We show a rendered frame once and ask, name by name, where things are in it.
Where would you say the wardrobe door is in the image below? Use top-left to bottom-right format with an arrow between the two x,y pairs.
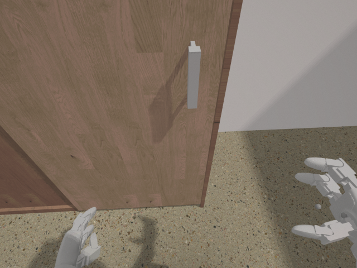
0,0 -> 233,210
0,125 -> 72,208

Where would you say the right robot hand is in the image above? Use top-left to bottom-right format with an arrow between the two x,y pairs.
291,157 -> 357,245

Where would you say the handle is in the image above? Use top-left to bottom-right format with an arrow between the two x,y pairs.
187,41 -> 201,109

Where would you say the left robot hand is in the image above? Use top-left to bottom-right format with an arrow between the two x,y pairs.
55,207 -> 101,268

